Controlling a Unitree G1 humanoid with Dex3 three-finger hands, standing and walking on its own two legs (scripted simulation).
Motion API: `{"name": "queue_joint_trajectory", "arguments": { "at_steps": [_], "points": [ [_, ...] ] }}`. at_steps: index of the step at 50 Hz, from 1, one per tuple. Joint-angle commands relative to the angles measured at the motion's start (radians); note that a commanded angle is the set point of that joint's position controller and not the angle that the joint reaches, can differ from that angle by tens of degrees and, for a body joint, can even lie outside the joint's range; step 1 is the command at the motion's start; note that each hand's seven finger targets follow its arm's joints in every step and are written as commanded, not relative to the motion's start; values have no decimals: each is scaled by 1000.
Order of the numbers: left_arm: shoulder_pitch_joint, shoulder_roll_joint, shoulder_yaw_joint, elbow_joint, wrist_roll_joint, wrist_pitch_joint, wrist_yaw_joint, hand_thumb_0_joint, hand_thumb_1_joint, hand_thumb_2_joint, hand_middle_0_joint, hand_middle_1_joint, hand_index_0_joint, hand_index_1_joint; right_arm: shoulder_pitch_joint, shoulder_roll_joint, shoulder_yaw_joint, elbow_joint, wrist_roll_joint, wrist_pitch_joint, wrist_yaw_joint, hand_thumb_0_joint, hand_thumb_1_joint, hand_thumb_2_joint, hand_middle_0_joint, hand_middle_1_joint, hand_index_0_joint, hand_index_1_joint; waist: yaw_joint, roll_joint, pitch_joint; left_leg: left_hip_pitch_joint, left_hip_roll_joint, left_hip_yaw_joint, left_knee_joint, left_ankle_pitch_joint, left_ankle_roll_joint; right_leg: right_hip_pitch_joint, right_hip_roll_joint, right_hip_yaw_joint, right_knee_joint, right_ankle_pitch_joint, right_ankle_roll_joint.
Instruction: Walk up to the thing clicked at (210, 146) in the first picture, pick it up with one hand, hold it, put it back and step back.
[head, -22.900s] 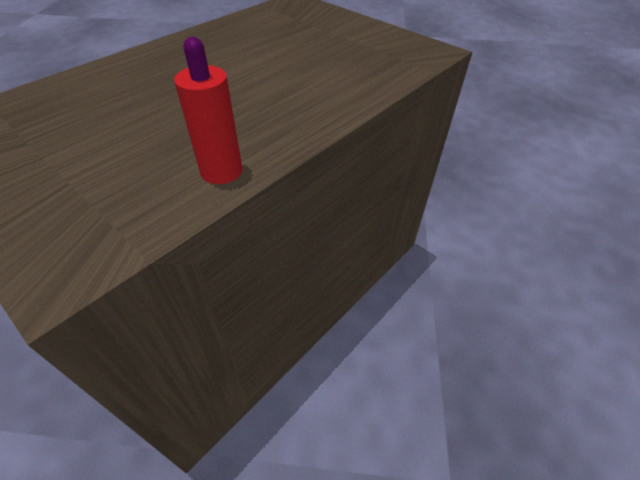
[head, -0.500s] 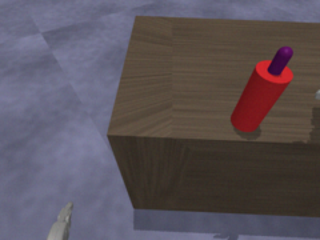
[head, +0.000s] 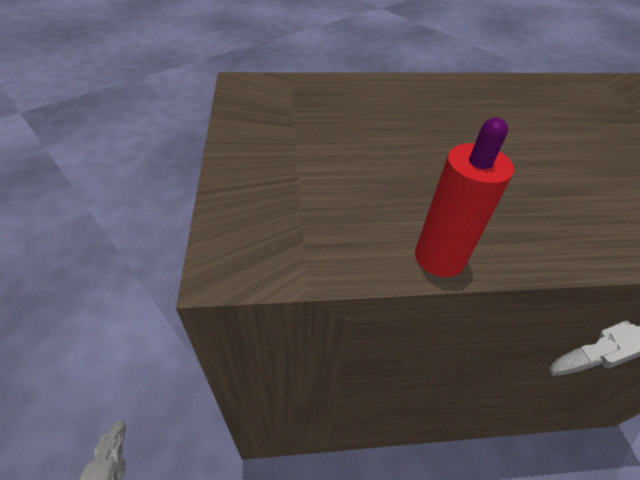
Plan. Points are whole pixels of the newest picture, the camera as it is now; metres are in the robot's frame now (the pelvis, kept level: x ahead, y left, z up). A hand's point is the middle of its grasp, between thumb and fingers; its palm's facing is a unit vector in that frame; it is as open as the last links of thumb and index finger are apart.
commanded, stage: sink last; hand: right
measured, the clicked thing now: (464, 200) +0.41 -0.20 +0.14
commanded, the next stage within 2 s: home in 0.62 s
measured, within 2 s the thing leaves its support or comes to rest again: neither
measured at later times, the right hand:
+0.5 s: hand out of the picture +0.14 -0.24 +0.22, palm faces +0.48 +0.73 -0.48, open 17.6 cm
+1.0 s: hand (595, 415) +0.15 -0.26 +0.11, palm faces +0.37 +0.85 -0.37, open 17.7 cm
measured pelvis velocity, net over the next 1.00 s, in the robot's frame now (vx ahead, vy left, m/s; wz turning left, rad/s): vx -0.03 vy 0.01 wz -0.01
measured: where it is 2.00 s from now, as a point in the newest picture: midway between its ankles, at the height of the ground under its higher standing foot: outside the picture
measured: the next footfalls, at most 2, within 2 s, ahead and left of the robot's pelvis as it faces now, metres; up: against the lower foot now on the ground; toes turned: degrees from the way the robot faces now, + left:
none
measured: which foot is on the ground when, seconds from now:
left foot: down 0.00-1.00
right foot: down 0.00-1.00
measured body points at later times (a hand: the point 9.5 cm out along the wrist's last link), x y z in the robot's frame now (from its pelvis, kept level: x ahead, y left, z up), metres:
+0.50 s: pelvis -0.04 +0.03 +0.00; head -0.05 +0.06 +0.45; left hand +0.13 +0.28 -0.09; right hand +0.11 -0.27 +0.24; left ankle -0.02 +0.13 -0.74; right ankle -0.03 -0.12 -0.74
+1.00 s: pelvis -0.03 +0.01 +0.01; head -0.02 +0.02 +0.46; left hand +0.15 +0.21 -0.09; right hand +0.13 -0.30 +0.13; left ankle -0.02 +0.13 -0.74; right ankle -0.03 -0.12 -0.74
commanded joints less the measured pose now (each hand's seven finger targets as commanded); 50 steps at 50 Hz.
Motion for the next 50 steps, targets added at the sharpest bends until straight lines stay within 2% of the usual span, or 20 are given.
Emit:
{"name": "queue_joint_trajectory", "arguments": {
  "at_steps": [1, 4, 5, 7, 8, 11, 14, 16, 20, 26, 29, 33, 34, 36, 37, 39, 42, 45, 48, 50],
  "points": [
    [-164, 218, 153, -215, 26, -45, 54, 0, -536, 54, -52, -40, -48, -43, -82, -334, -263, -425, 15, -107, -82, 0, 585, -44, 55, 57, 53, 57, -9, -103, -242, 150, -12, 42, -6, 368, 35, 96, 5, -17, -39, 492, 9],
    [-122, 160, 124, -214, 33, -33, 65, 0, -529, 50, -50, -37, -48, -39, 153, -185, -199, -295, 13, -117, -81, 0, 596, -46, 52, 59, 52, 59, -11, 10, -118, 148, -7, 56, -22, 316, 29, 30, 9, -14, -53, 389, -4],
    [-138, 181, 149, -247, 32, -31, 70, 0, -527, 47, -50, -36, -48, -37, 197, -146, -169, -283, 11, -124, -77, 0, 601, -47, 50, 60, 52, 60, 0, 45, -126, 153, -9, 59, -22, 316, 27, 46, 5, -15, -58, 385, -5],
    [-91, 85, 62, -243, 24, -23, 57, 0, -506, 34, -51, -41, -56, -35, 290, -50, -84, -282, 19, -136, -56, 0, 603, -47, 49, 61, 52, 61, -6, 86, -40, 127, -10, 63, -42, 274, 21, 34, 5, -20, -78, 345, -12],
    [-101, 119, 95, -279, 20, -26, 58, 0, -503, 32, -52, -43, -57, -36, 276, -59, -86, -348, 20, -149, -51, 0, 602, -47, 48, 61, 52, 61, 1, 91, -57, 125, -8, 62, -42, 266, 17, 58, 5, -24, -88, 333, -14],
    [-86, 91, 70, -231, 20, -36, 57, 0, -504, 37, -54, -51, -60, -44, 148, -76, -48, -467, 12, -187, -43, 0, 565, -52, 50, 60, 53, 60, 21, 55, -6, 60, 0, 51, -62, 182, 13, 78, 15, -30, -116, 240, -16],
    [-37, 130, 142, -115, 27, -49, 71, 0, -505, 45, -53, -53, -57, -48, 129, -127, -87, -489, 11, -204, -50, 0, 574, -53, 50, 61, 53, 61, 45, -2, 74, -21, 9, 40, -86, 68, 11, 67, 32, -35, -141, 110, -24],
    [-4, 91, 128, -20, 30, -58, 68, 0, -501, 41, -52, -53, -58, -46, 146, -143, -128, -456, 11, -212, -52, 0, 592, -50, 48, 62, 52, 62, 41, -30, 99, -25, 18, 36, -93, 57, 10, 52, 44, -37, -133, 89, -27],
    [-120, 113, 136, -72, 42, -83, 63, 0, -505, 37, -51, -48, -56, -42, 132, -179, -202, -412, 11, -246, -57, 0, 600, -46, 49, 61, 53, 61, 17, 12, 43, 24, 25, 29, -109, 53, 7, 46, 52, -36, -120, 99, -29],
    [-232, 104, 121, -53, 47, -103, 60, 0, -536, 57, -52, -40, -47, -45, 138, -169, -222, -205, 8, -295, -59, 0, 589, -52, 48, 62, 53, 62, -17, 91, 79, 37, 47, -8, -158, -62, 3, 20, 45, -22, -125, 71, -19],
    [-274, 80, 68, -111, 47, -118, 55, 0, -536, 58, -54, -43, -49, -47, 104, -170, -210, -220, 2, -330, -54, 0, 568, -54, 49, 62, 53, 62, -36, 111, 22, 72, 50, -14, -156, -61, 2, 33, 39, -23, -131, 90, -16],
    [-181, 123, 102, -75, 46, -128, 62, 0, -538, 67, -53, -48, -48, -53, 90, -178, -198, -211, 0, -358, -52, 0, 556, -56, 50, 61, 54, 61, -4, 83, 24, 57, 47, -15, -169, -77, 4, 66, 42, -32, -151, 69, -18],
    [-148, 139, 119, -69, 47, -130, 63, 0, -537, 70, -53, -48, -47, -54, 101, -210, -233, -240, -3, -363, -54, 0, 561, -56, 49, 62, 53, 62, -10, 54, -15, 78, 41, -1, -152, -29, 6, 85, 41, -28, -158, 98, -17],
    [-103, 124, 101, -55, 42, -133, 57, 0, -534, 70, -54, -52, -49, -56, 129, -187, -219, -226, 3, -365, -49, 0, 542, -57, 51, 61, 54, 61, -12, 28, 9, 83, 24, 23, -138, 17, 10, 77, 39, -27, -174, 104, -21],
    [-107, 142, 126, -68, 38, -135, 61, 0, -454, 150, -106, -132, -111, -136, 112, -209, -240, -225, 3, -365, -53, 0, 611, -17, 45, 41, 46, 41, 1, -5, 7, 79, 17, 32, -134, 23, 15, 85, 38, -26, -185, 94, -21],
    [-91, 90, 78, -49, 35, -134, 53, 0, -294, 310, -113, -164, -116, -161, 150, -161, -203, -180, 4, -358, -50, 0, 611, -7, 44, 38, 44, 38, 0, -20, 54, 75, 2, 54, -129, 31, 21, 70, 31, -20, -204, 91, -17],
    [-177, -27, -45, -51, 30, -133, 40, 0, -54, 488, -125, -183, -128, -181, 178, -89, -110, -126, 2, -338, -41, 0, 610, -21, 46, 42, 46, 42, -9, -32, 89, 79, -1, 57, -134, 54, 22, 40, 30, -22, -203, 121, -16],
    [-261, -53, -107, -32, 31, -136, 36, 0, 186, 589, -144, -211, -146, -209, 207, -19, 2, -101, -1, -318, -33, 0, 585, -36, 49, 47, 49, 47, -7, -63, 103, 73, -4, 54, -129, 60, 27, 30, 24, -27, -206, 127, -10],
    [-240, 74, -5, 12, 43, -141, 48, 0, 426, 643, -154, -225, -155, -224, 254, 18, 66, -78, -8, -297, -30, 0, 588, -34, 49, 46, 49, 46, 27, -52, 45, 74, -12, 62, -110, 101, 30, 68, 13, -16, -205, 160, -3],
    [-200, 165, 78, 2, 51, -144, 52, 0, 531, 691, -162, -238, -164, -237, 282, -18, 36, -108, -14, -290, -34, 0, 564, -49, 52, 51, 52, 51, 35, -38, -31, 103, -12, 68, -98, 165, 29, 112, 12, -12, -188, 229, 0]
  ]
}}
